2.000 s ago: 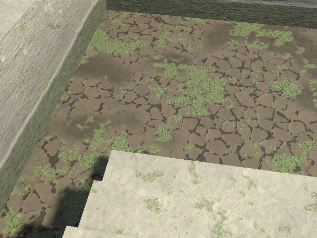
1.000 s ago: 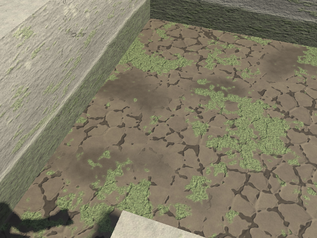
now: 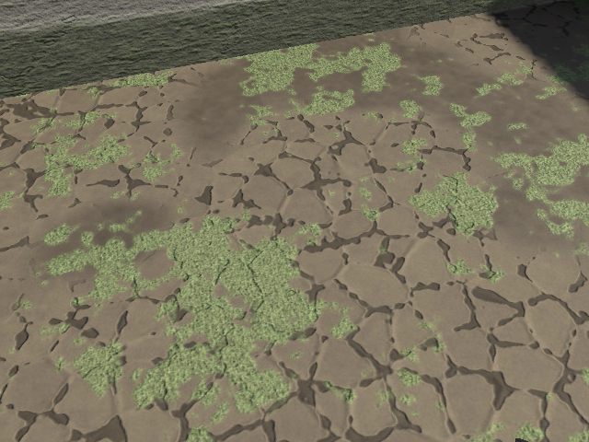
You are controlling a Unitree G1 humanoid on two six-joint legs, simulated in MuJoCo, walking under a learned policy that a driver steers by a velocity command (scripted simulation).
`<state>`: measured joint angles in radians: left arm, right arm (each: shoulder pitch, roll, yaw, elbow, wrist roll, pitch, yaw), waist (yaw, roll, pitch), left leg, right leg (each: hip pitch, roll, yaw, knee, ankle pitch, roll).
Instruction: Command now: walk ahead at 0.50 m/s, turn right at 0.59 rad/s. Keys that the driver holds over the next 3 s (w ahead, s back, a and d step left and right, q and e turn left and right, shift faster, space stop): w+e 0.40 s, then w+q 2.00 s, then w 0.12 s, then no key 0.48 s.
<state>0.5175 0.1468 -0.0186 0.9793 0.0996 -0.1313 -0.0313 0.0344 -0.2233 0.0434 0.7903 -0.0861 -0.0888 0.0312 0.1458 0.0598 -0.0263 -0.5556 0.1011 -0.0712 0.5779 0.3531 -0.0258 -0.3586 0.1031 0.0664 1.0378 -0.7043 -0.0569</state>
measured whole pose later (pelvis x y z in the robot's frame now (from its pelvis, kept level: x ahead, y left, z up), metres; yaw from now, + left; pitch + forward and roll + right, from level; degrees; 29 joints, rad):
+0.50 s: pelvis +0.28 +0.05 -0.12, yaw -14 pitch +3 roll +1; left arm -0.09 0.17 0.05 0.69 -0.04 -0.04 -0.05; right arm 0.47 -0.19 -0.04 1.06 0.01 -0.06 -0.05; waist -0.09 -0.01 -0.02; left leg 0.05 0.00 0.24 0.36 -0.45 0.00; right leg -0.66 0.00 -0.02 0.68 -0.08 -0.09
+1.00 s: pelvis +0.56 +0.00 -0.11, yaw -3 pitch +3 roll -3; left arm 0.31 0.22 0.09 1.02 -0.01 -0.08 0.03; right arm 0.07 -0.23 -0.09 0.82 0.02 -0.04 0.02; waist 0.05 0.04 0.00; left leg -0.70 0.10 -0.02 0.71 0.01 0.06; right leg 0.02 0.01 -0.22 0.29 -0.36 0.01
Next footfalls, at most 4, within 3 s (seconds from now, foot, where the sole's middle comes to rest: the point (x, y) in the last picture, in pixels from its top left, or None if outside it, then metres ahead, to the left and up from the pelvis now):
0.08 left None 0.19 0.16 -0.88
0.56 right None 0.46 -0.10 -0.88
1.08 left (311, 355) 0.78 0.12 -0.88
1.56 right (374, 273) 1.08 -0.03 -0.88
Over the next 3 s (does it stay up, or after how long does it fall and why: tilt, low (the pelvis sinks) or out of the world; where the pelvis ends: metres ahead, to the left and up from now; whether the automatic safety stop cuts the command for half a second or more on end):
stays up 1.45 0.37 -0.10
